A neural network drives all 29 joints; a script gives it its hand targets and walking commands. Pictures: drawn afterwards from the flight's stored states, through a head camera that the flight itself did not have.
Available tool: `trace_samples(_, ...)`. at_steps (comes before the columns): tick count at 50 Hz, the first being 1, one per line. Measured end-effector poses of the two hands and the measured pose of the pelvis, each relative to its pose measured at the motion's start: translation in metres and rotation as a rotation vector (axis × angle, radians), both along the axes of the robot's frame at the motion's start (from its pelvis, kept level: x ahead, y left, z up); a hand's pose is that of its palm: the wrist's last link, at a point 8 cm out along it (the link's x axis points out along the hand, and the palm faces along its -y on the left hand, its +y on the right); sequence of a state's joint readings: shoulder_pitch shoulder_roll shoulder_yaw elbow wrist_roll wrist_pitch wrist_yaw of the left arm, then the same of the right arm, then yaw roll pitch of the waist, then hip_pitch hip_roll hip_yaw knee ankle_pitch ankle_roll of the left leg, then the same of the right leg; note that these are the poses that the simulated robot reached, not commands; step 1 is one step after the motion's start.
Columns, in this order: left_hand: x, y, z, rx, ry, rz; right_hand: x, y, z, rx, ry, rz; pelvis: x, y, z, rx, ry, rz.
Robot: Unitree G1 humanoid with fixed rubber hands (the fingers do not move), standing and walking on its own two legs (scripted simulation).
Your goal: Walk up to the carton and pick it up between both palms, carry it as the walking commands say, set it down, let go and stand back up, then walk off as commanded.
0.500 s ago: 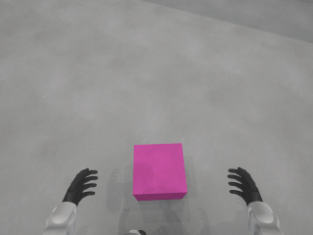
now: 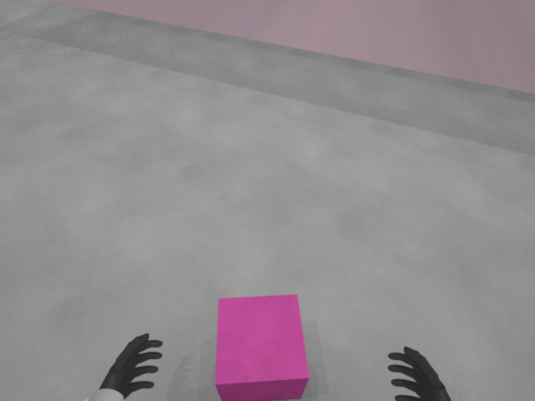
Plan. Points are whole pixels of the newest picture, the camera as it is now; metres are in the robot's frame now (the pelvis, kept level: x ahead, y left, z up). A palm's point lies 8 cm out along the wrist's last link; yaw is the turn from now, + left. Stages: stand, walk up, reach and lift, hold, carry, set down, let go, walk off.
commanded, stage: let go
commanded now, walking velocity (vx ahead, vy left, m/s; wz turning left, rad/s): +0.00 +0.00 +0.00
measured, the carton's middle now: (260, 349) +0.41 +0.04 -0.65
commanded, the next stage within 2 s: stand in 0.10 s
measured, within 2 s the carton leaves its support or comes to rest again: neither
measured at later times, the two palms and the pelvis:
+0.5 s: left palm out of the picture +0.14 +0.30 -0.09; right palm out of the picture +0.14 -0.28 -0.08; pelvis +0.01 +0.01 +0.00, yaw +0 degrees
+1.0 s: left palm out of the picture +0.11 +0.31 -0.10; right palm out of the picture +0.11 -0.29 -0.09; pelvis +0.01 +0.02 +0.00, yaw +0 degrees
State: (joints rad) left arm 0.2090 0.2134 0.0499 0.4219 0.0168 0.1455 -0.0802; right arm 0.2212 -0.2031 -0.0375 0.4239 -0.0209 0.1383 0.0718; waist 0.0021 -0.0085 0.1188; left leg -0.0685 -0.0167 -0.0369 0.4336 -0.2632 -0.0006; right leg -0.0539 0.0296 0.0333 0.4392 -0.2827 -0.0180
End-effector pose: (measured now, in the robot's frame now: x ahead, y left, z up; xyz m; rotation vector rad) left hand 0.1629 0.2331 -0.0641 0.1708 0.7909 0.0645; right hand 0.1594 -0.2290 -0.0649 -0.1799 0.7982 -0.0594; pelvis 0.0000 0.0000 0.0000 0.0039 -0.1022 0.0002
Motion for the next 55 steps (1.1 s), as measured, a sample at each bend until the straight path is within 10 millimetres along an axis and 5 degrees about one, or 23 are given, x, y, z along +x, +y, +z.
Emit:
trace_samples(6, -0.008, 0.008, -0.003, 0.022, 0.024, 0.039, -0.001, 0.002, -0.003, -0.017, -0.003, -0.006, 0.000, 0.004, -0.001, -0.002, 0.010, 0.005)
trace_samples(19, -0.023, 0.064, -0.023, 0.184, 0.116, 0.044, -0.015, -0.052, -0.009, -0.217, 0.106, -0.070, 0.009, 0.010, -0.001, -0.008, 0.091, -0.006)
trace_samples(34, -0.023, 0.072, -0.029, 0.202, 0.171, 0.034, -0.030, -0.051, -0.019, -0.219, 0.181, -0.087, 0.014, 0.015, 0.002, -0.006, 0.085, -0.009)
trace_samples(55, -0.057, 0.082, -0.034, 0.216, 0.263, 0.057, -0.059, -0.061, -0.025, -0.229, 0.256, -0.102, 0.003, 0.015, 0.005, -0.006, 0.068, -0.008)
